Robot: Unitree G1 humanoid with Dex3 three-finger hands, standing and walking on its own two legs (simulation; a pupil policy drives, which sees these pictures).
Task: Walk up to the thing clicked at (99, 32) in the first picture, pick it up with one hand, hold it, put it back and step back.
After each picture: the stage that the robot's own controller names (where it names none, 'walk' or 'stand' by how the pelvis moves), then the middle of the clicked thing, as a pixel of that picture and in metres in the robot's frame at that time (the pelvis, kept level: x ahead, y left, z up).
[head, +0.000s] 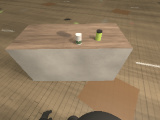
stand; (98, 35) +0.92 -0.05 +0.00
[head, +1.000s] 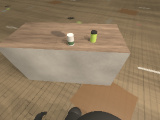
rise first; (93, 36) +0.83 +0.05 +0.03
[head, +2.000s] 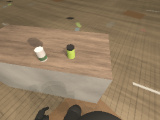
walk; (70, 51) +0.54 +0.22 +0.02
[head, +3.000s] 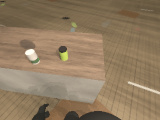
stand; (63, 53) +0.53 +0.25 +0.01
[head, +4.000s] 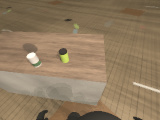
stand; (64, 55) +0.52 +0.25 +0.02
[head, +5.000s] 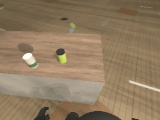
stand; (61, 56) +0.51 +0.26 +0.01
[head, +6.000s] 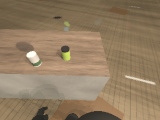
walk; (65, 53) +0.53 +0.22 +0.01
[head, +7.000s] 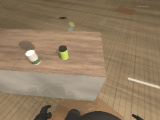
stand; (63, 52) +0.53 +0.27 +0.01
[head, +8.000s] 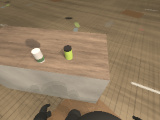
stand; (68, 52) +0.54 +0.23 +0.02
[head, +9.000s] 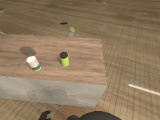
stand; (64, 59) +0.50 +0.25 +0.00
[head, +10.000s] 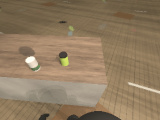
stand; (64, 59) +0.49 +0.25 +0.00
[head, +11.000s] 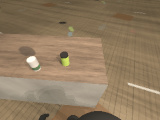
stand; (64, 59) +0.50 +0.24 +0.00
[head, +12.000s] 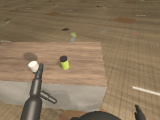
rise first; (64, 62) +0.48 +0.28 +0.01
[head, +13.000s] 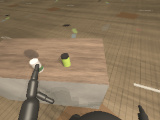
go down; (65, 60) +0.49 +0.27 +0.01
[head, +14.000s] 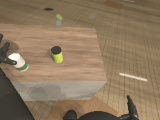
go down; (57, 54) +0.48 +0.24 +0.03
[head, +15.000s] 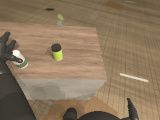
approach; (57, 52) +0.49 +0.25 +0.04
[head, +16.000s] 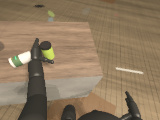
close in; (47, 51) +0.48 +0.27 +0.07
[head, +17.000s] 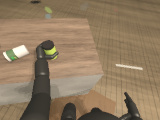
lift; (50, 50) +0.48 +0.24 +0.07
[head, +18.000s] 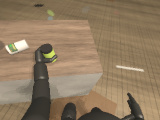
lift; (49, 53) +0.45 +0.26 +0.08
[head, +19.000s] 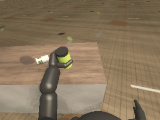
lift; (64, 58) +0.33 +0.17 +0.23
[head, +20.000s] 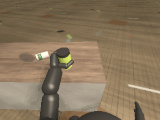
hold; (65, 58) +0.33 +0.17 +0.21
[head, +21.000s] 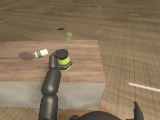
hold; (63, 60) +0.33 +0.18 +0.19
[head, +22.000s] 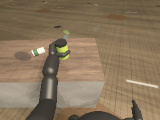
crouch; (62, 49) +0.42 +0.20 +0.20
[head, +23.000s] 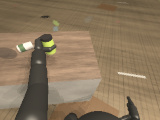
lower; (48, 44) +0.48 +0.27 +0.15
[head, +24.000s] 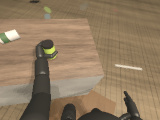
lower; (49, 49) +0.48 +0.25 +0.07
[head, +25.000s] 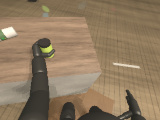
lower; (46, 48) +0.48 +0.26 +0.07
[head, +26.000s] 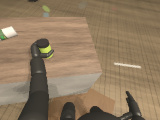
lower; (45, 49) +0.48 +0.27 +0.07
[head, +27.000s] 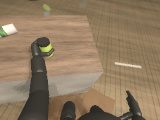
lower; (46, 47) +0.48 +0.27 +0.08
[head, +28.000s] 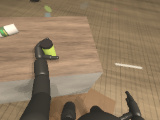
open; (48, 49) +0.47 +0.25 +0.08
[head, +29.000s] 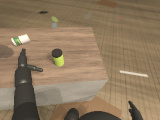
sink last; (58, 57) +0.44 +0.23 +0.06
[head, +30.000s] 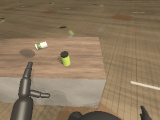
stand; (65, 58) +0.49 +0.27 +0.04
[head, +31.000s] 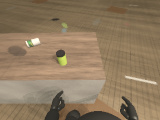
stand; (61, 57) +0.47 +0.25 +0.04
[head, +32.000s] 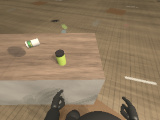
stand; (61, 57) +0.47 +0.26 +0.04
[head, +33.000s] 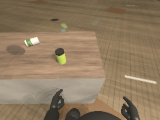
stand; (60, 56) +0.47 +0.26 +0.05
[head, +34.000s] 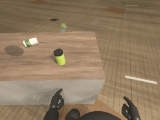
stand; (59, 57) +0.46 +0.26 +0.06
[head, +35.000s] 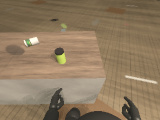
stand; (60, 56) +0.47 +0.26 +0.06
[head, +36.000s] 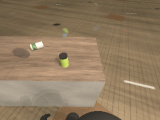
stand; (64, 60) +0.47 +0.25 +0.02
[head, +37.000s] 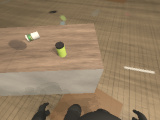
walk; (61, 49) +0.53 +0.27 +0.02
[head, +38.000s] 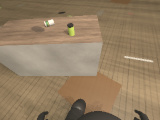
walk; (71, 29) +0.85 +0.29 +0.03
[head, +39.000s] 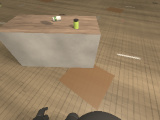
stand; (76, 23) +1.13 +0.26 +0.02
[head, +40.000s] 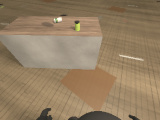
stand; (77, 25) +1.10 +0.25 +0.00
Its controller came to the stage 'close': yes
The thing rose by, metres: 0.23
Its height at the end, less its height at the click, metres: +0.00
